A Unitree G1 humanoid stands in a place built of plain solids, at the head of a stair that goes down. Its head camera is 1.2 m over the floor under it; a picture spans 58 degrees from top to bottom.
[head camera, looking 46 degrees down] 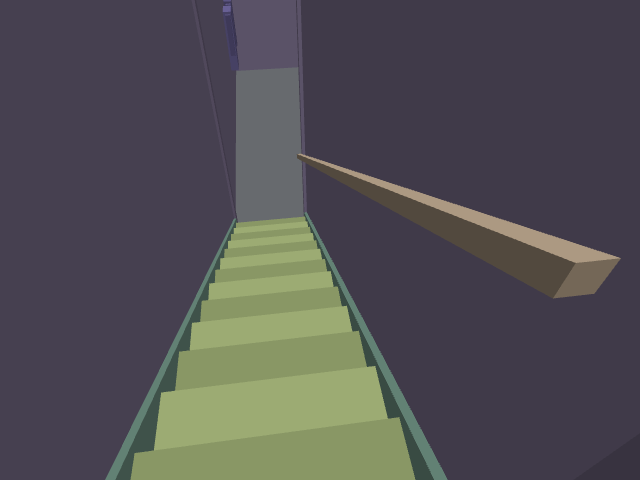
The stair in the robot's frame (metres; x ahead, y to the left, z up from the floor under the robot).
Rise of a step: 0.18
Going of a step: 0.27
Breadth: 0.81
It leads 8 degrees to the left of straight ahead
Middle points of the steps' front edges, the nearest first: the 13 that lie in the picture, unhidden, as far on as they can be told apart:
0.49 0.15 -0.17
0.76 0.19 -0.35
1.03 0.22 -0.52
1.30 0.26 -0.70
1.56 0.29 -0.88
1.83 0.33 -1.06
2.10 0.36 -1.23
2.37 0.40 -1.41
2.63 0.44 -1.59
2.90 0.47 -1.76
3.17 0.51 -1.94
3.44 0.54 -2.12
3.71 0.58 -2.29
